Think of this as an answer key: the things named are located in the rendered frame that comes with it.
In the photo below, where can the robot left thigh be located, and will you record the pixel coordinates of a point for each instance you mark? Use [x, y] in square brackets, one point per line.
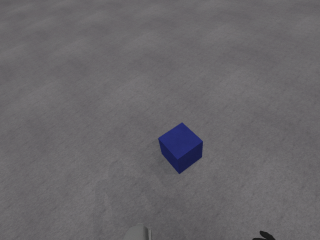
[138, 232]

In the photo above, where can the carton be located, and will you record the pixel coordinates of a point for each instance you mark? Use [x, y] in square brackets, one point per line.
[181, 147]

